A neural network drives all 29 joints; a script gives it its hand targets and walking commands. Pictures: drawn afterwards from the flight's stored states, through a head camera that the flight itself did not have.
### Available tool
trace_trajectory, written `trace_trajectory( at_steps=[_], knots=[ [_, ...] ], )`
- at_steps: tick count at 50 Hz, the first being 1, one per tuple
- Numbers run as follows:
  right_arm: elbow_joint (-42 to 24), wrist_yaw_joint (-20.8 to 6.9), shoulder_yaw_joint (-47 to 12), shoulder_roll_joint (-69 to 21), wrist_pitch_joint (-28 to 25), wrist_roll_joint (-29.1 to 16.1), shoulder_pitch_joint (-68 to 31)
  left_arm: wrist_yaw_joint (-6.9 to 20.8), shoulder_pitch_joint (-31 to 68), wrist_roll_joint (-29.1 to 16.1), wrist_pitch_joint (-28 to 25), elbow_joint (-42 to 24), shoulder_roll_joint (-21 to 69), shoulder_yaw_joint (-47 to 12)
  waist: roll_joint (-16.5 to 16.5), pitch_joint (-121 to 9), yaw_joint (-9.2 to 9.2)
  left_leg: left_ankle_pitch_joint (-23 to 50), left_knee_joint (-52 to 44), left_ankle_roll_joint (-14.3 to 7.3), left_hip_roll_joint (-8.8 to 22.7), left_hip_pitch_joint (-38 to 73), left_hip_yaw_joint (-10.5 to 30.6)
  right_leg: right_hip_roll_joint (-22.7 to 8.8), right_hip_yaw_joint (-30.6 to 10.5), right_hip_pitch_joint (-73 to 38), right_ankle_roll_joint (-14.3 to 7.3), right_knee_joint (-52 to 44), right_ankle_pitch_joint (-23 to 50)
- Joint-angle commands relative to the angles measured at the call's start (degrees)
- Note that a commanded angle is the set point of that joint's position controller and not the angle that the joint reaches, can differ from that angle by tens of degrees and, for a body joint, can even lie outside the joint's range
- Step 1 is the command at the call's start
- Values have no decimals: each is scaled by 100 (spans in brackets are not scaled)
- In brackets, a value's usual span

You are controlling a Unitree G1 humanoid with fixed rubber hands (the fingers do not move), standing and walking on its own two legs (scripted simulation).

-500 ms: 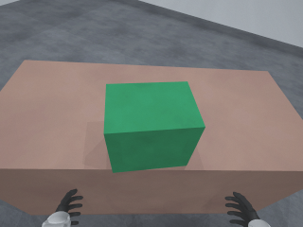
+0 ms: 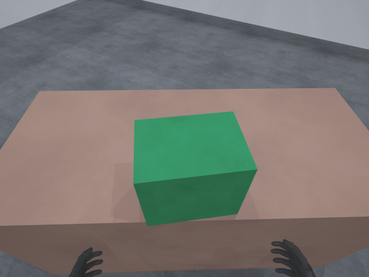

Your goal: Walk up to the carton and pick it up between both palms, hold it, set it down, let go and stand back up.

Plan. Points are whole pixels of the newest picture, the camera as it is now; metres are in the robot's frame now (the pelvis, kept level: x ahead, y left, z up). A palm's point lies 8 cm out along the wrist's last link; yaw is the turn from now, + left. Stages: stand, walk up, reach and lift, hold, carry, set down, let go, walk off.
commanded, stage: reach and lift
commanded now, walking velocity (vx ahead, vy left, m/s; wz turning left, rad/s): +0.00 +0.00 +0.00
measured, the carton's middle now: (189, 170) +0.39 +0.02 -0.02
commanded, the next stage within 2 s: none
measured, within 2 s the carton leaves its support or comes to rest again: neither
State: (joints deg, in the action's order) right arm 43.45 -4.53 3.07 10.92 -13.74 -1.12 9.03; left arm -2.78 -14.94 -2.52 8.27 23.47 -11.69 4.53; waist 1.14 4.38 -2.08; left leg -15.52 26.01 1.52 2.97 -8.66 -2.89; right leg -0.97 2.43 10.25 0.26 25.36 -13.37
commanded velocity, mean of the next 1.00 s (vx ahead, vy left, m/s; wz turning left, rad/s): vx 0.00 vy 0.00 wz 0.00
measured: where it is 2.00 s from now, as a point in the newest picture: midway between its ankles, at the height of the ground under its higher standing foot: outside the picture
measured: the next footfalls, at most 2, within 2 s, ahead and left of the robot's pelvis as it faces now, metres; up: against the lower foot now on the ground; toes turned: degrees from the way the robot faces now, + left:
none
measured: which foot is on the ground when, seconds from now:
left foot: down 0.00-1.00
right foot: down 0.00-1.00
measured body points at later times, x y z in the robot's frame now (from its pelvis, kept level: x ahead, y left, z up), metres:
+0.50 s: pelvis +0.00 +0.01 +0.00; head -0.01 +0.04 +0.45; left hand +0.17 +0.23 -0.07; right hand +0.18 -0.23 -0.06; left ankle -0.02 +0.13 -0.74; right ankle +0.00 -0.12 -0.74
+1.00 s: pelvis +0.00 +0.00 +0.00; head -0.01 +0.01 +0.44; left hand +0.21 +0.22 -0.05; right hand +0.22 -0.22 -0.04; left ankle -0.02 +0.13 -0.74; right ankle +0.00 -0.12 -0.74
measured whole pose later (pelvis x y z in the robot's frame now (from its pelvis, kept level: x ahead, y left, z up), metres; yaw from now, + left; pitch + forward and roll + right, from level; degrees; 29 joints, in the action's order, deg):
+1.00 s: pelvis +0.00 +0.00 +0.00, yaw -1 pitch -2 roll +0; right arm 47.8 -7.0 -5.8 15.3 -29.2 -18.2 3.3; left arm -7.5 -5.9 -9.1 -22.2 37.1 -9.1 -2.2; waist 1.4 0.6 -2.9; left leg -17.5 29.4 1.2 3.0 -10.1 -3.9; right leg -1.0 1.2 12.5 0.4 29.4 -15.2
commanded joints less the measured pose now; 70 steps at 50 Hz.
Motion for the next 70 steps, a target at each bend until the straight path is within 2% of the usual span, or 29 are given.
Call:
trace_trajectory(
  at_steps=[1, 6, 7, 14, 22, 34, 36, 41, 44, 45, 47, 48, 50, 52, 58, 60, 64, 67, 70],
  knots=[
    [-642, -7, 400, 1118, -396, -115, -324, -132, 286, 76, -484, -853, -640, 236, -27, -1105, 7, 1840, -345, 110, -363, 491, -101, 275, 23, -409, -25, -445, 1620],
    [-485, -113, 456, 1228, -528, -221, -486, -237, 214, 180, -712, -785, -311, 41, -106, -802, -3, 1877, -460, 173, -294, 547, -8, 359, 78, -468, -92, -543, 1389],
    [-498, -137, 464, 1246, -563, -233, -569, -283, 307, 191, -797, -846, -266, -12, -212, -835, -11, 1901, -449, 199, -299, 560, -18, 356, 54, -444, -112, -555, 1362],
    [-525, -275, 472, 1357, -795, -539, -723, -493, 564, 186, -1282, -1078, -91, -225, -230, -731, -19, 1704, -459, 237, -316, 379, -25, 364, -10, -458, -172, -551, 1151],
    [-717, -375, 325, 1398, -1022, -885, -845, -601, 702, 78, -1859, -826, -20, -360, -133, -747, -80, 1337, -424, 177, -346, 175, -8, 332, -92, -309, -211, -481, 794],
    [-634, -373, 20, 1578, -1568, -1305, -1127, -583, 1271, -266, -2847, -177, -102, -484, 20, -958, 7, 1273, -257, 158, -355, 116, 40, 350, -157, -42, -248, -297, 607],
    [-789, -353, -79, 1542, -1678, -1425, -1138, -570, 1356, -378, -3013, -108, -150, -493, 95, -981, -40, 1214, -234, 118, -368, 45, 16, 341, -189, -64, -235, -259, 599],
    [-684, -293, -313, 1499, -1883, -1623, -1381, -536, 1660, -544, -3368, 69, -240, -505, 94, -1071, -60, 1280, -161, 107, -386, -33, -9, 341, -246, -65, -189, -181, 678],
    [-675, -279, -513, 1434, -1985, -1758, -1561, -526, 1900, -589, -3522, 104, -285, -506, 5, -1228, -131, 1257, -121, 80, -384, -73, -31, 318, -274, -70, -202, -148, 647],
    [-596, -272, -474, 1472, -1983, -1771, -1567, -524, 1865, -619, -3522, 136, -269, -529, -12, -1230, -91, 1274, -126, 91, -384, -99, -14, 331, -257, -63, -202, -133, 631],
    [-679, -244, -566, 1437, -1967, -1789, -1720, -499, 2023, -640, -3511, 282, -342, -486, 32, -1297, -142, 1284, -94, 60, -420, -158, -41, 315, -305, -68, -168, -123, 755],
    [-707, -225, -563, 1469, -1979, -1777, -1761, -479, 2052, -655, -3514, 281, -372, -456, 94, -1345, -121, 1344, -79, 59, -425, -144, -36, 309, -306, -101, -163, -121, 839],
    [-690, -194, -498, 1559, -1925, -1758, -1979, -472, 2284, -644, -3475, 210, -410, -427, 8, -1513, -89, 1385, -62, 73, -419, -125, -45, 321, -291, -46, -144, -92, 847],
    [-757, -176, -507, 1580, -1867, -1811, -2191, -480, 2483, -664, -3393, 129, -486, -373, 35, -1624, -133, 1493, -36, 83, -436, -104, -54, 323, -297, -42, -136, -81, 943],
    [-1012, -62, -508, 1667, -1613, -1905, -2450, -413, 2609, -722, -3024, -231, -588, -216, 97, -2095, -109, 2066, 49, 120, -453, 68, -64, 339, -314, -295, -89, -34, 1827],
    [-1064, -27, -604, 1629, -1482, -1970, -2554, -350, 2617, -664, -2865, -306, -617, -99, 49, -2118, -158, 2270, 45, 151, -461, 130, -74, 338, -337, -419, -82, -78, 2144],
    [-1201, 41, -574, 1729, -1236, -2046, -2827, -278, 2712, -636, -2513, -650, -631, 22, 47, -2253, -98, 2554, 6, 203, -484, 200, -59, 350, -365, -598, -49, -127, 2578],
    [-1354, 67, -518, 1819, -1037, -2049, -3117, -255, 2937, -671, -2267, -958, -655, 40, -37, -2394, -102, 2600, -59, 220, -479, 283, -42, 357, -367, -588, -54, -222, 2548],
    [-1443, 58, -508, 1809, -776, -2063, -3378, -257, 3190, -724, -1989, -1032, -675, 49, 43, -2409, -131, 2388, -132, 192, -461, 331, -27, 366, -382, -473, -63, -367, 2111]
  ],
)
